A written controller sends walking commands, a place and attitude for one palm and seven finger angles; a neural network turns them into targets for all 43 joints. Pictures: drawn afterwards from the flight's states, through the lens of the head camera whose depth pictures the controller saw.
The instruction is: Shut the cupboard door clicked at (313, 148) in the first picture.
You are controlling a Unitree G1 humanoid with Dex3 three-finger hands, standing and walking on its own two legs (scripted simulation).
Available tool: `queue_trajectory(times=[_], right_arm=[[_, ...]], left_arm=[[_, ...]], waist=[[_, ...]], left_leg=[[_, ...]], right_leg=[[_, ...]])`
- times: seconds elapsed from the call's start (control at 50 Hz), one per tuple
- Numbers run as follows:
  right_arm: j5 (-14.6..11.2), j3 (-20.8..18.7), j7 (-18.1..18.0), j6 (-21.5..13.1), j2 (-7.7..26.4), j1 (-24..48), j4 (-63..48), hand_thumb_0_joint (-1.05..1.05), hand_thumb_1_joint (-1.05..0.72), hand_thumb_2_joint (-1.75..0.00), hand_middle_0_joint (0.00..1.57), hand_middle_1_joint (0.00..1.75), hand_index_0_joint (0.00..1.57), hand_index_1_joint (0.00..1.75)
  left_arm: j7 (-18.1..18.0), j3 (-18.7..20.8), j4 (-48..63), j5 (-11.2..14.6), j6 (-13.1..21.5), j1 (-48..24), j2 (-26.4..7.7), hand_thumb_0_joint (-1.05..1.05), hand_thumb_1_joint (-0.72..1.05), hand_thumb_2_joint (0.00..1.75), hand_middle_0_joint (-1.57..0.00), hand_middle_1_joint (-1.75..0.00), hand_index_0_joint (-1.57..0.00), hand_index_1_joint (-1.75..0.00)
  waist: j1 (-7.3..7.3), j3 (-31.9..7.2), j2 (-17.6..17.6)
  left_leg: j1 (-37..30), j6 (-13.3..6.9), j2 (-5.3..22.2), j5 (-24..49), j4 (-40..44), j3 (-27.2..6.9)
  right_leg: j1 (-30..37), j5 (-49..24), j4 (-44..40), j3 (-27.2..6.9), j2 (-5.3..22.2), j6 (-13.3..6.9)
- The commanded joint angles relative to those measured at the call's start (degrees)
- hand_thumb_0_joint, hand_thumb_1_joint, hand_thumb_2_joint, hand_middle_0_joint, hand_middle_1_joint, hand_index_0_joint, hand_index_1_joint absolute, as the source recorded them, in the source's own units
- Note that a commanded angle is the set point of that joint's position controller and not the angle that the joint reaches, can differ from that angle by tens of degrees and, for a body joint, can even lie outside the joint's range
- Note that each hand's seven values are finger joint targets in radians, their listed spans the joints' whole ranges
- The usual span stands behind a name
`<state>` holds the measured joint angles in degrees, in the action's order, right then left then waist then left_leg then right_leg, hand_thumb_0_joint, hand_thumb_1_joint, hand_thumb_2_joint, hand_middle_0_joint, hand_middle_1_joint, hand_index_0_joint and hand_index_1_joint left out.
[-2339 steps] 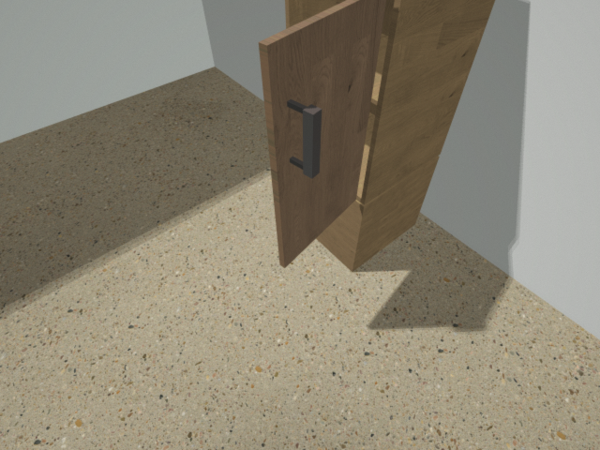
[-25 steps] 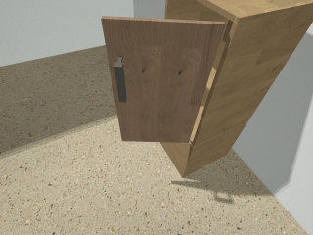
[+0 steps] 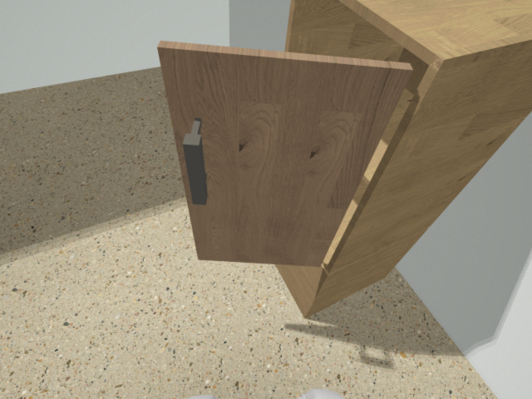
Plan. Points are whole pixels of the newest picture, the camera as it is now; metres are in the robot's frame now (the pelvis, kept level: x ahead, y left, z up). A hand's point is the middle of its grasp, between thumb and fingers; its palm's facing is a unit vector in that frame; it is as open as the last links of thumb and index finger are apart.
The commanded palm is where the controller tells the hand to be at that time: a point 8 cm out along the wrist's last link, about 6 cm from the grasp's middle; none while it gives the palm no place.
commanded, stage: shuffle to correct the standing spot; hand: left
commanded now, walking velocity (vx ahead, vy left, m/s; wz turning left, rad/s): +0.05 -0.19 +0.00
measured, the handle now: (198, 163) +0.45 +0.15 +0.07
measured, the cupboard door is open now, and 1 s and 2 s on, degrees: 62 62 62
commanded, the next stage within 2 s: come to a stop and stand still in 0.06 s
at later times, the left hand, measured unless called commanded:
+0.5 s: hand out of the picture +0.11 +0.11 -0.17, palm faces +0.09 -0.98 -0.20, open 7.3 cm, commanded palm none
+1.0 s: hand out of the picture +0.04 +0.17 -0.17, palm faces +0.07 -0.97 -0.25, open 7.4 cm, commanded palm none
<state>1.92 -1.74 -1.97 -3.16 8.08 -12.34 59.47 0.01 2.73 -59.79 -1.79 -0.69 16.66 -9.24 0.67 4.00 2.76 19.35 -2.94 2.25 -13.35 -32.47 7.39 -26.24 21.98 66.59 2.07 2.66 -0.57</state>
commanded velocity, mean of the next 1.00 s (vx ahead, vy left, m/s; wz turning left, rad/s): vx -0.04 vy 0.03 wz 0.00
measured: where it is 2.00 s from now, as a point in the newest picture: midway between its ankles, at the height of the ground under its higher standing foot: outside the picture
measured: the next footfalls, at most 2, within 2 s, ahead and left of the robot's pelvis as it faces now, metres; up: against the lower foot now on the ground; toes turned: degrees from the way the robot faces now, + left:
right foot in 0.22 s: +0.09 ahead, -0.17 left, +0.00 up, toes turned +4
left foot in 0.50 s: +0.09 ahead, +0.02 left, +0.00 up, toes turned +7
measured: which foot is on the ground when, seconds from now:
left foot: down 0.00-0.24, up 0.26-0.48, down 0.50-1.00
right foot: up 0.00-0.20, down 0.22-1.00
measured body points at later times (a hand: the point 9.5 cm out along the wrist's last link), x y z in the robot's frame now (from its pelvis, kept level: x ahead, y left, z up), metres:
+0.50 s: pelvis +0.05 -0.07 +0.00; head +0.08 -0.06 +0.45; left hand +0.10 +0.16 -0.16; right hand +0.09 -0.31 -0.15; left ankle +0.05 +0.02 -0.73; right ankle +0.07 -0.18 -0.73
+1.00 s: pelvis +0.01 -0.03 +0.00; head +0.01 -0.02 +0.45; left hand +0.04 +0.22 -0.15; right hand +0.11 -0.26 -0.14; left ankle +0.06 +0.02 -0.73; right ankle +0.04 -0.19 -0.73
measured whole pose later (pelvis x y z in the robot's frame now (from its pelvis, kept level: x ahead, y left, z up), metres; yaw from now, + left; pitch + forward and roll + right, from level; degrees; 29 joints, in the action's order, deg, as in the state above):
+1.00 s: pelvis +0.01 -0.03 +0.00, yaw +2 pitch -2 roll -1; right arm 1.2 -1.9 0.6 1.3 9.9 -11.8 52.5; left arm -2.6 0.4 -51.7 -1.7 -1.2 17.8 -12.2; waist 0.6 1.4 -0.5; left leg 18.2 -6.3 -2.5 -13.7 -32.7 6.4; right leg -15.4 15.6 32.2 -0.9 2.6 1.8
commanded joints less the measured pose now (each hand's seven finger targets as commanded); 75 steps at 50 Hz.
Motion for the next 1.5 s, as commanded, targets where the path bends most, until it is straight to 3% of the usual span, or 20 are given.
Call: queue_trajectory(times=[0.0,0.08,0.16,0.2,0.22,0.24,0.3,0.38,0.44,0.5,0.54,0.58,0.6,0.62,0.66,0.68,0.72,0.8,0.86,1.48], right_arm=[[0.0,-2.2,-0.2,0.2,9.5,-3.6,-2.2,0.00,-0.90,-0.90,0.20,0.30,0.20,0.30],[0.5,-3.6,0.0,1.8,11.5,-5.2,-2.1,0.00,-0.90,-0.90,0.20,0.30,0.20,0.30],[0.2,-4.0,0.0,2.7,11.3,-5.2,-2.1,0.00,-0.90,-0.90,0.20,0.30,0.20,0.30],[-0.5,-1.4,0.4,2.7,2.7,-5.8,-2.8,0.00,-0.90,-0.90,0.20,0.30,0.20,0.30],[-0.7,-0.9,0.3,3.1,2.9,-5.4,-2.8,0.00,-0.90,-0.90,0.20,0.30,0.20,0.30],[-0.7,-0.9,0.3,3.5,2.8,-5.0,-2.1,0.00,-0.90,-0.90,0.20,0.30,0.20,0.30],[-1.6,-0.9,0.0,3.8,3.2,-6.7,0.6,0.00,-0.90,-0.90,0.20,0.30,0.20,0.30],[-1.3,-1.2,-0.3,4.4,4.2,-4.5,-0.5,0.00,-0.90,-0.90,0.20,0.30,0.20,0.30],[-1.2,-1.7,-0.2,4.8,4.7,-3.5,-1.7,0.00,-0.90,-0.90,0.20,0.30,0.20,0.30],[-1.1,-2.0,0.1,4.6,5.4,-5.2,-1.6,0.00,-0.90,-0.90,0.20,0.30,0.20,0.30],[-0.6,-2.2,0.3,4.2,8.7,-3.3,-3.1,0.00,-0.90,-0.90,0.20,0.30,0.20,0.30],[-0.6,-1.9,-0.3,3.8,8.6,0.2,-4.6,0.00,-0.90,-0.90,0.20,0.30,0.20,0.30],[-0.6,-2.0,0.1,3.8,12.1,2.3,-9.1,0.00,-0.90,-0.90,0.20,0.30,0.20,0.30],[-0.3,-3.1,0.9,2.9,10.9,5.2,-10.2,0.00,-0.90,-0.90,0.20,0.30,0.20,0.30],[-1.1,-2.6,1.0,3.0,8.5,3.2,-11.3,0.00,-0.90,-0.90,0.20,0.30,0.20,0.30],[-1.3,-2.4,1.1,3.2,7.1,1.8,-11.8,0.00,-0.90,-0.90,0.20,0.30,0.20,0.30],[-1.0,-2.3,1.7,3.7,6.2,-0.6,-11.8,0.00,-0.90,-0.90,0.20,0.30,0.20,0.30],[-0.6,-2.5,1.8,3.3,8.9,-0.3,-12.1,0.00,-0.90,-0.90,0.20,0.30,0.20,0.30],[-0.8,-2.6,1.7,2.9,11.1,1.0,-12.3,0.00,-0.90,-0.90,0.20,0.30,0.20,0.30],[-1.5,-1.5,1.5,3.0,7.6,-3.7,-0.2,0.00,-0.90,-0.90,0.20,0.30,0.20,0.30]], left_arm=[[0.4,0.1,2.3,0.1,-0.1,5.8,-0.1,0.00,0.90,0.90,-0.20,-0.30,-0.20,-0.30],[0.6,0.5,4.7,0.1,-0.6,0.1,-1.7,0.00,0.90,0.90,-0.20,-0.30,-0.20,-0.30],[0.6,1.1,4.7,0.2,0.2,3.1,-4.3,0.00,0.90,0.90,-0.20,-0.30,-0.20,-0.30],[-0.8,1.4,3.8,0.1,1.4,4.5,-10.0,0.00,0.90,0.90,-0.20,-0.30,-0.20,-0.30],[-1.0,0.9,3.9,0.5,1.8,3.6,-10.6,0.00,0.90,0.90,-0.20,-0.30,-0.20,-0.30],[-1.3,0.8,3.8,0.5,2.4,0.7,-10.0,0.00,0.90,0.90,-0.20,-0.30,-0.20,-0.30],[-2.2,0.6,3.8,0.6,2.3,-2.8,-8.8,0.00,0.90,0.90,-0.20,-0.30,-0.20,-0.30],[-2.9,2.0,3.6,0.6,1.1,-0.3,-10.6,0.00,0.90,0.90,-0.20,-0.30,-0.20,-0.30],[-3.2,2.5,4.1,0.6,0.5,-0.9,-11.0,0.00,0.90,0.90,-0.20,-0.30,-0.20,-0.30],[-3.0,2.4,5.4,0.7,-0.3,-3.9,-10.1,0.00,0.90,0.90,-0.20,-0.30,-0.20,-0.30],[-2.8,1.5,6.3,0.9,-1.1,-4.7,-6.3,0.00,0.90,0.90,-0.20,-0.30,-0.20,-0.30],[-2.6,1.3,5.3,0.7,-1.8,-3.8,-5.8,0.00,0.90,0.90,-0.20,-0.30,-0.20,-0.30],[-2.9,-1.1,6.6,0.4,-0.4,1.4,-11.8,0.00,0.90,0.90,-0.20,-0.30,-0.20,-0.30],[-2.7,-0.7,8.0,0.6,-0.1,2.2,-8.4,0.00,0.90,0.90,-0.20,-0.30,-0.20,-0.30],[-3.1,-0.7,8.4,0.6,1.3,2.8,-7.6,0.00,0.90,0.90,-0.20,-0.30,-0.20,-0.30],[-3.3,-0.6,9.0,0.3,1.6,2.0,-9.2,0.00,0.90,0.90,-0.20,-0.30,-0.20,-0.30],[-3.1,-0.7,11.5,-0.2,1.5,-2.0,-11.8,0.00,0.90,0.90,-0.20,-0.30,-0.20,-0.30],[-3.2,-0.8,12.8,-0.1,0.7,-0.7,-9.5,0.00,0.90,0.90,-0.20,-0.30,-0.20,-0.30],[-3.1,-1.0,12.0,0.2,0.5,2.9,-8.0,0.00,0.90,0.90,-0.20,-0.30,-0.20,-0.30],[-2.8,-2.0,1.6,0.2,1.4,9.0,-4.6,0.00,0.90,0.90,-0.20,-0.30,-0.20,-0.30]], waist=[[-0.08,-2.0,-8.3],[-2.29,-2.2,-10.9],[-0.19,-4.9,-6.7],[0.26,-4.3,10.4],[0.40,-6.5,7.8],[-0.48,-6.0,12.1],[-1.33,-5.7,6.8],[0.76,-5.7,5.2],[0.80,-5.7,6.3],[-0.95,-6.5,2.1],[-1.11,-3.7,-17.5],[-0.34,-2.7,-13.6],[1.58,-2.0,-16.5],[1.77,-9.0,-13.4],[1.14,-10.4,-3.3],[-0.33,-7.9,3.9],[-3.59,-4.8,0.8],[-2.06,-1.2,0.4],[-0.39,-2.0,-7.0],[-1.15,0.5,-2.7]], left_leg=[[1.4,-5.7,13.1,4.7,18.9,-12.9],[-0.8,-5.0,14.2,-5.5,19.4,-15.1],[0.2,-0.6,10.1,-1.6,8.8,-11.4],[9.2,4.4,0.0,-11.6,-4.5,-1.1],[4.0,4.4,0.5,-17.5,-8.7,-3.7],[2.8,4.3,0.9,-17.0,-11.0,-5.6],[1.3,5.3,0.1,-13.4,-8.5,-5.5],[1.4,6.0,-1.6,-9.8,-2.8,-3.8],[0.1,5.5,-1.4,-8.3,-1.1,-4.3],[-11.1,4.0,0.7,6.8,8.0,-5.2],[-10.0,-3.0,12.0,23.7,14.7,-17.0],[-4.4,-8.8,14.2,18.8,18.1,-19.4],[-10.1,-5.9,7.5,18.8,15.4,-13.7],[-10.5,-4.3,8.9,22.0,7.5,-13.3],[-7.6,-1.4,5.5,13.8,1.2,-12.0],[-3.8,0.7,1.4,2.8,-1.5,-9.3],[-6.2,2.6,-2.2,-5.5,0.8,-7.8],[-3.5,-0.2,3.2,-3.2,6.0,-12.5],[-0.6,-1.7,7.5,-7.8,14.4,-17.6],[-4.0,1.1,3.9,-13.9,17.7,-13.4]], right_leg=[[3.4,-1.8,-13.6,0.8,2.2,1.2],[4.9,-1.9,-24.3,2.4,1.2,1.8],[16.9,-9.6,-41.9,3.6,-0.7,1.7],[22.7,-21.2,-49.7,-12.2,13.8,-3.4],[17.7,-24.3,-50.4,-12.5,17.6,-6.5],[15.8,-30.5,-49.6,-12.8,15.5,-6.9],[19.3,-49.2,-42.8,-7.8,13.8,-8.1],[23.8,-57.2,-39.2,-10.0,15.7,-9.4],[22.6,-53.4,-39.1,-11.6,16.8,-10.1],[14.1,-36.4,-37.2,-7.6,12.6,-6.2],[8.3,-3.1,-28.1,1.6,1.8,0.3],[7.8,9.9,-13.5,-2.5,0.3,0.7],[8.1,6.2,-20.3,-1.0,-0.9,-0.7],[6.8,2.1,-27.2,-0.9,0.5,-0.4],[12.7,-9.4,-39.9,-4.7,1.7,-1.1],[12.1,-12.3,-43.3,-12.3,6.7,-3.5],[4.1,-3.4,-43.5,-14.5,10.0,-6.0],[3.3,-3.8,-38.3,-7.1,2.3,-2.4],[7.4,-3.4,-34.0,-1.6,-0.5,0.0],[7.1,-1.4,-45.0,-6.1,2.6,-0.2]])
